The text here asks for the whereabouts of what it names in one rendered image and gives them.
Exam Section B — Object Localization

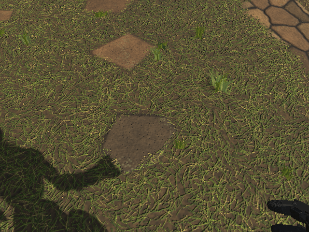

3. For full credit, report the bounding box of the robot right hand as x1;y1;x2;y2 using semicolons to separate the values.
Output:
267;199;309;232

